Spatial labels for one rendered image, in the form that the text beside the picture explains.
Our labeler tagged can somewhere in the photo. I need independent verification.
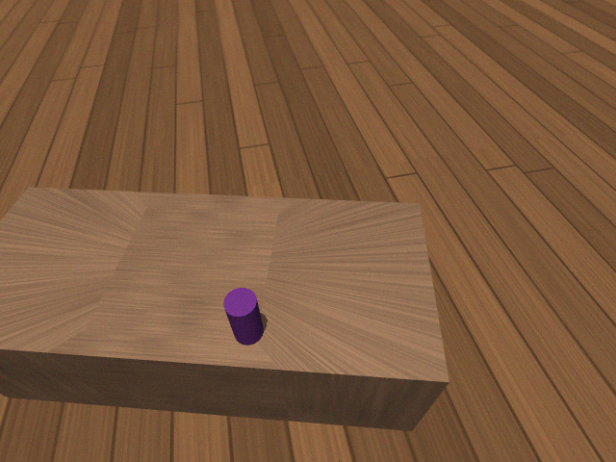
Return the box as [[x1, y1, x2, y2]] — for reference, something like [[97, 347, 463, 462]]
[[223, 288, 264, 346]]

